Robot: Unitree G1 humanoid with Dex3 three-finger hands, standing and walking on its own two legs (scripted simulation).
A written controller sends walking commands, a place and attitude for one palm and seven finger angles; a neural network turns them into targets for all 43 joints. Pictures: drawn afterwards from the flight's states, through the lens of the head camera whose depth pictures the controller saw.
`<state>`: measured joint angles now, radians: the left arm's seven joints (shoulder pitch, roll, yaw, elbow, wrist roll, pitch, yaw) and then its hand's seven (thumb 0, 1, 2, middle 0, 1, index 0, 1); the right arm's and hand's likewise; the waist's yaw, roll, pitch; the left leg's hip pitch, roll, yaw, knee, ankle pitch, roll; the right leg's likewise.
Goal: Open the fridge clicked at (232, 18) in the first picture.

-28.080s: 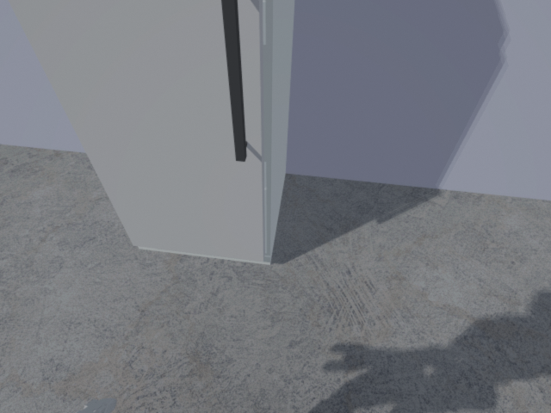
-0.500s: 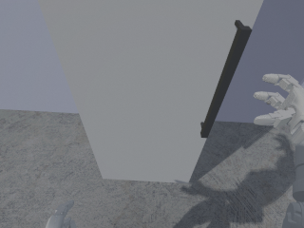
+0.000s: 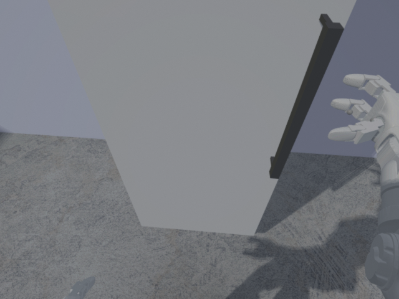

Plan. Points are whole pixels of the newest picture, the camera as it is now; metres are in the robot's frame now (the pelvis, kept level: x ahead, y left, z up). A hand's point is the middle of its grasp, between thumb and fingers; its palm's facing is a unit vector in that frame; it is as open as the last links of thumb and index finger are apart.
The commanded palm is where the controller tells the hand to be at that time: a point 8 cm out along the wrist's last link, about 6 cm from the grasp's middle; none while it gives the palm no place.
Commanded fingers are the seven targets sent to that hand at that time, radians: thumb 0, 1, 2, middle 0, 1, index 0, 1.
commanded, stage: move the hooked fingers beside the handle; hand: right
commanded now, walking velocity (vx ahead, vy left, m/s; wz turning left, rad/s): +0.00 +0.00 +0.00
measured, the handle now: (293, 114) +0.51 -0.15 +0.12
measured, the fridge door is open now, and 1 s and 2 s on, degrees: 0 0 0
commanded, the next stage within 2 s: feel for the door with the fingertips in 0.82 s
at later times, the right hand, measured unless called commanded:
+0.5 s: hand (350, 113) +0.44 -0.23 +0.18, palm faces +0.04 +1.00 +0.00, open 14.0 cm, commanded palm +0.42 -0.28 +0.18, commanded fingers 0.00 0.50 -0.30 0.30 1.20 0.30 1.20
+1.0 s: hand (348, 113) +0.44 -0.22 +0.18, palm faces +0.04 +1.00 +0.02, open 14.0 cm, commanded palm +0.42 -0.27 +0.18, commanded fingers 0.00 0.50 -0.30 0.30 1.20 0.30 1.20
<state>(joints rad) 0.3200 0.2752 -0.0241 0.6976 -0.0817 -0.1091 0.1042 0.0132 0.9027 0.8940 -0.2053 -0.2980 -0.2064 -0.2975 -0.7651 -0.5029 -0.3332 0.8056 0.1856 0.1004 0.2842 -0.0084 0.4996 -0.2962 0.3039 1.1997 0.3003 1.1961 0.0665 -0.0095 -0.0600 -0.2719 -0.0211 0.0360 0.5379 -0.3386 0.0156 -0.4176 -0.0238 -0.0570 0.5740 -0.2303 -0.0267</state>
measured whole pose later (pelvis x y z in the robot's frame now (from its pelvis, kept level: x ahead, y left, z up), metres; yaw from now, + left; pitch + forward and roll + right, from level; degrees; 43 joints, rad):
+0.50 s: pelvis +0.00 +0.00 +0.00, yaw +0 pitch +5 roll +1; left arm 0.37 0.28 -0.01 0.70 -0.08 -0.09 0.10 0.01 0.90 0.89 -0.21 -0.30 -0.21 -0.30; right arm -0.75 -0.52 -0.35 0.82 0.18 0.06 0.29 -0.01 0.50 -0.30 0.30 1.20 0.30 1.20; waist 0.08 -0.01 -0.07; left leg -0.28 -0.03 0.03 0.54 -0.34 0.02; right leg -0.44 -0.03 -0.06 0.59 -0.24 -0.03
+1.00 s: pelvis +0.00 +0.00 +0.00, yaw +0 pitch +5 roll +1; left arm 0.36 0.28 -0.02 0.68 -0.09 -0.08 0.09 0.01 0.90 0.89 -0.21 -0.30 -0.21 -0.30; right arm -0.76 -0.52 -0.35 0.87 0.18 0.08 0.29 -0.01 0.50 -0.30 0.30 1.20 0.30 1.20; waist 0.08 -0.02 -0.08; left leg -0.29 -0.03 0.03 0.56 -0.35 0.02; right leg -0.44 -0.03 -0.06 0.60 -0.24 -0.02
